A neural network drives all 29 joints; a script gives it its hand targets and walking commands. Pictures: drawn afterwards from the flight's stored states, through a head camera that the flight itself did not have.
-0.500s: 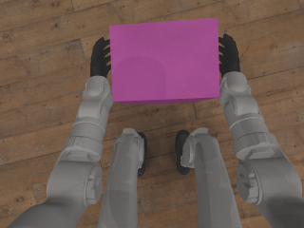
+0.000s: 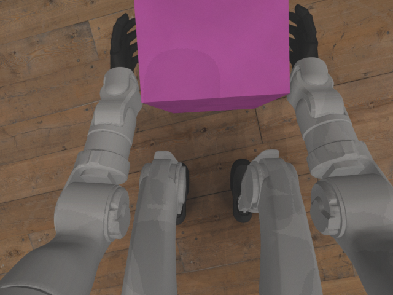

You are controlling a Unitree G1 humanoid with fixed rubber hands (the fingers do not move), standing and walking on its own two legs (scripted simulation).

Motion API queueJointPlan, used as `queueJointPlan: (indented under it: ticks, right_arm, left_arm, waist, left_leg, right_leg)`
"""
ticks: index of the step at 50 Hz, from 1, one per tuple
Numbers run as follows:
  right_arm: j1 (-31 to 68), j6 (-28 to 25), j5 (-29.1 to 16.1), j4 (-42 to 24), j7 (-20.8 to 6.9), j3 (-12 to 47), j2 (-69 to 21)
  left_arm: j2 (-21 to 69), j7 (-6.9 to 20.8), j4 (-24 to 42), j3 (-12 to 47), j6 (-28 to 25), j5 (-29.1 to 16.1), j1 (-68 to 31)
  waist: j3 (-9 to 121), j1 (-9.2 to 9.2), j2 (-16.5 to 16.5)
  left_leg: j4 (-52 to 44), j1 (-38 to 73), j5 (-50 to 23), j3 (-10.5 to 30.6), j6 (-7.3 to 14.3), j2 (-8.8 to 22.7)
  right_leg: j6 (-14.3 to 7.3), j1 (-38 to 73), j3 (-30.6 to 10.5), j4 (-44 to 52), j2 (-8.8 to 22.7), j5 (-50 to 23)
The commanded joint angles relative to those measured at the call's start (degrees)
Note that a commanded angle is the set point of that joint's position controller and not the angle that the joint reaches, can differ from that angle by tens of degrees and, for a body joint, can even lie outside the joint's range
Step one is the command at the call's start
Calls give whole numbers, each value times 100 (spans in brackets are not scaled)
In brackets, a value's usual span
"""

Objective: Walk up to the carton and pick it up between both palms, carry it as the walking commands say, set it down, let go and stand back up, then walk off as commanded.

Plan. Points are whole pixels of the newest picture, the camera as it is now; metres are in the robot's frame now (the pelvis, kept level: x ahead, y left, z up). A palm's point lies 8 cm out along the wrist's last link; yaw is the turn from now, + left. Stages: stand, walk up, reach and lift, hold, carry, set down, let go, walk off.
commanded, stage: set down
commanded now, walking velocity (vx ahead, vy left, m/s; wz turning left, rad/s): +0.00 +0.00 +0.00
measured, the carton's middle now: (211, 68) +0.49 +0.01 -0.24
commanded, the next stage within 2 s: none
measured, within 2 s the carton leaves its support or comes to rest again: neither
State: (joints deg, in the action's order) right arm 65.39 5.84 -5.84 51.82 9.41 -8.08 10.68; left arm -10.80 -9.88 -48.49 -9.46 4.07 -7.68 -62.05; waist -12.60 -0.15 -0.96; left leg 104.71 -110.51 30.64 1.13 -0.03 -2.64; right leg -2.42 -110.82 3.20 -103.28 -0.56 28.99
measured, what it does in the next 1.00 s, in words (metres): lowers itself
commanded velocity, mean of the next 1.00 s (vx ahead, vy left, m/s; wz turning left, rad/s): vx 0.00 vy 0.00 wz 0.00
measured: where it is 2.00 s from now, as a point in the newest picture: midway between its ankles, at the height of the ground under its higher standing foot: (209, 202)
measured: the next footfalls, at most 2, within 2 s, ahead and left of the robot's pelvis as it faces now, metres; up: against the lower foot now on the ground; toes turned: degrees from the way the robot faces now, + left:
none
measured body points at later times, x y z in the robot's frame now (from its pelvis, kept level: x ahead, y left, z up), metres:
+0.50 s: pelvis -0.03 +0.00 -0.07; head +0.33 +0.00 +0.20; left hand +0.52 +0.17 -0.22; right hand +0.53 -0.15 -0.22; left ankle +0.11 +0.11 -0.45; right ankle +0.12 -0.10 -0.45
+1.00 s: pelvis -0.03 +0.00 -0.09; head +0.32 -0.01 +0.18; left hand +0.52 +0.16 -0.23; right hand +0.53 -0.16 -0.25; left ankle +0.11 +0.12 -0.45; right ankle +0.12 -0.10 -0.45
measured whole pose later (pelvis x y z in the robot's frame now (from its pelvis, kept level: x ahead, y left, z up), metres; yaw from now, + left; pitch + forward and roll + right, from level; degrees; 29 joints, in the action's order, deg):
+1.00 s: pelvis -0.03 +0.00 -0.09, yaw +0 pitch +26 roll +0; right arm 84.4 12.4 -8.1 60.2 7.5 -5.1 18.0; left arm -11.8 -9.3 -51.1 -17.7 11.6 -3.4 -79.0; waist -29.4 -0.6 -2.5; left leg 121.6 -116.4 31.0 0.8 -1.2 -3.7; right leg -2.4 -117.3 3.1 -120.3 -0.8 28.8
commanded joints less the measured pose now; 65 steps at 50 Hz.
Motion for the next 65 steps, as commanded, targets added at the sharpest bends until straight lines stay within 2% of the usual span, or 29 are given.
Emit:
queueJointPlan:
  ticks: [1,2,3,6,7,8,9,11,12,15,17,22,24,30,31,34,35,37,39,41,45,47,50,51,52,56,57,63,65]
  right_arm:
    - [4469,-145,-205,-879,-1036,1951,-3809]
    - [4574,-124,-306,-1040,-1060,2095,-3959]
    - [4711,-128,-256,-1201,-1063,2080,-3921]
    - [5261,-89,-576,-1825,-1115,2331,-3942]
    - [5328,-53,-595,-1586,-1090,2293,-3765]
    - [5563,-63,-799,-2102,-1067,2548,-4020]
    - [5711,-27,-886,-2235,-1047,2653,-3897]
    - [5995,2,-990,-2236,-991,2651,-3650]
    - [6045,30,-997,-2322,-951,2737,-3586]
    - [6374,54,-1136,-2727,-884,2829,-3252]
    - [6464,89,-1012,-2091,-944,2771,-3356]
    - [5537,322,-291,42,-1425,1718,-3755]
    - [5362,438,-80,351,-1659,1423,-4092]
    - [5158,328,-69,-311,-1996,1173,-4876]
    - [5491,253,-284,-979,-1979,1496,-4927]
    - [5894,94,-773,-1607,-1850,2157,-5141]
    - [5716,110,-787,-1469,-1765,2236,-5148]
    - [6068,69,-1093,-1957,-1611,2537,-4810]
    - [6308,151,-1272,-1808,-1533,2739,-4640]
    - [6327,275,-997,-1103,-1531,2470,-4396]
    - [6176,446,-604,-344,-1637,1991,-4697]
    - [5968,493,-443,-168,-1739,1745,-4657]
    - [5960,484,-387,-326,-1877,1600,-4869]
    - [6091,440,-328,-595,-1887,1564,-4695]
    - [5917,427,-349,-417,-1883,1574,-4891]
    - [6416,235,-781,-1226,-1795,2035,-4800]
    - [6121,221,-709,-902,-1749,1929,-4714]
    - [5649,289,-558,-308,-1873,1639,-4603]
    - [5602,249,-438,-415,-1892,1623,-4491]
  left_arm:
    - [4221,843,1031,1523,-19,10,-4166]
    - [4249,847,1084,1492,-2,3,-4238]
    - [4339,839,1320,1582,16,-23,-4382]
    - [4387,861,1849,1849,106,-242,-4868]
    - [4188,841,1726,1849,129,-303,-5099]
    - [4048,794,2161,1817,98,-301,-5066]
    - [3911,784,2269,1951,107,-481,-5290]
    - [3875,735,2318,2048,182,-585,-5514]
    - [3783,718,2682,2024,172,-723,-5787]
    - [3561,681,2457,2125,280,-840,-5724]
    - [3583,712,1927,1855,288,-716,-5672]
    - [4285,1185,124,1430,490,-59,-5436]
    - [4462,1402,-208,957,606,374,-5212]
    - [5355,1762,402,832,565,311,-5203]
    - [5388,1759,881,1131,503,93,-5503]
    - [5452,1618,1541,1661,347,-361,-5793]
    - [5277,1592,1854,1861,310,-501,-6006]
    - [5164,1417,2110,2143,315,-741,-6241]
    - [4610,1273,1924,1933,419,-520,-5968]
    - [4653,1317,1336,1710,515,-342,-5968]
    - [4930,1610,20,1012,701,145,-5426]
    - [4861,1764,-87,841,751,281,-5436]
    - [5055,1865,4,691,787,404,-5395]
    - [5071,1910,48,697,764,358,-5416]
    - [5140,1922,176,698,729,366,-5427]
    - [5159,1821,923,1244,576,-108,-5928]
    - [5144,1814,985,1418,529,-193,-6046]
    - [5112,1789,348,1263,621,136,-5490]
    - [5208,1808,363,1278,607,110,-5519]
  waist:
    - [7826,-354,-92]
    - [8075,-451,17]
    - [8397,-326,2]
    - [9579,-388,-167]
    - [9492,-368,-81]
    - [10259,-602,-81]
    - [10543,-545,116]
    - [10921,-515,-127]
    - [11382,-459,30]
    - [10707,-542,92]
    - [9719,-603,126]
    - [6504,-390,-118]
    - [5824,-512,-112]
    - [6848,-401,-208]
    - [7727,-439,-103]
    - [9477,-503,40]
    - [9800,-319,130]
    - [10769,-320,-92]
    - [10289,-673,-31]
    - [8955,-598,-1]
    - [6814,-744,370]
    - [6185,-732,407]
    - [6261,-819,345]
    - [6305,-642,360]
    - [6419,-739,374]
    - [8054,-649,379]
    - [7975,-437,207]
    - [6919,-518,-107]
    - [6744,-362,-86]
  left_leg:
    - [-357,2509,-1432,-143,-8,-537]
    - [-293,2693,-1517,-144,17,-534]
    - [-173,2719,-1684,-156,12,-539]
    - [-13,3483,-2179,-126,-49,-509]
    - [39,3446,-2016,-176,-52,-522]
    - [231,3631,-2388,-302,-29,-509]
    - [205,3800,-2390,-274,-26,-525]
    - [362,4049,-2448,-318,-21,-524]
    - [459,4100,-2641,-355,-34,-535]
    - [539,3889,-2633,-421,-1,-539]
    - [541,3257,-2069,-450,39,-509]
    - [449,1940,-434,-354,-42,-333]
    - [367,1573,-129,-352,17,-293]
    - [669,1833,-1380,-338,-16,-430]
    - [760,2137,-1754,-332,-16,-422]
    - [937,2626,-2793,-344,-24,-468]
    - [966,2623,-2833,-350,-27,-489]
    - [1031,3292,-3195,-326,-60,-509]
    - [968,3255,-2750,-424,27,-502]
    - [835,2563,-1728,-470,25,-452]
    - [652,1277,-378,-577,91,-329]
    - [681,947,-82,-579,125,-298]
    - [668,953,-342,-516,110,-300]
    - [749,995,-417,-531,120,-315]
    - [744,926,-493,-533,140,-345]
    - [1022,1613,-1544,-491,82,-356]
    - [979,1558,-1493,-461,49,-360]
    - [863,1738,-1122,-426,-2,-361]
    - [933,1726,-1204,-422,-31,-352]
  right_leg:
    - [180,2823,-372,-8,-701,-1244]
    - [209,2986,-412,-49,-675,-1224]
    - [164,2983,-376,-126,-705,-1399]
    - [160,3493,-328,-427,-709,-1880]
    - [165,3502,-312,-425,-682,-1666]
    - [160,4051,-454,-439,-704,-2110]
    - [223,4223,-324,-616,-699,-2147]
    - [180,4394,-372,-655,-669,-2148]
    - [153,4748,-368,-741,-700,-2428]
    - [194,4566,-342,-877,-673,-2446]
    - [175,4116,-368,-876,-645,-1995]
    - [20,2064,-309,-762,-573,-267]
    - [24,1801,-330,-719,-552,87]
    - [3,1674,-231,-932,-689,-1054]
    - [23,2037,-250,-1023,-685,-1469]
    - [76,3010,-264,-1246,-701,-2620]
    - [97,3402,-249,-1292,-680,-2829]
    - [75,3712,-250,-1446,-691,-3094]
    - [120,3656,-371,-1292,-659,-2577]
    - [108,3169,-377,-1168,-640,-1543]
    - [118,2531,-393,-836,-609,-367]
    - [120,2200,-393,-789,-591,-43]
    - [102,2017,-347,-924,-633,-277]
    - [107,2035,-327,-944,-622,-342]
    - [94,2167,-384,-913,-644,-468]
    - [127,2821,-331,-1207,-639,-1534]
    - [95,2731,-254,-1251,-646,-1558]
    - [72,1778,-222,-1207,-625,-919]
    - [70,1609,-178,-1192,-643,-912]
